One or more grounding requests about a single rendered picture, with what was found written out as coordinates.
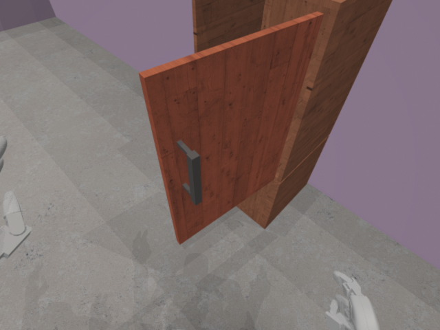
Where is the cupboard door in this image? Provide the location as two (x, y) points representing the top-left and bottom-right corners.
(139, 11), (324, 245)

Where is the robot left hand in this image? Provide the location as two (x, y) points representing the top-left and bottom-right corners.
(0, 136), (32, 259)

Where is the handle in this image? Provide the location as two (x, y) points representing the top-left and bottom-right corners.
(177, 140), (202, 205)

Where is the robot right hand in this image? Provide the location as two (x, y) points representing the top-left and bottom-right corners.
(325, 270), (380, 330)

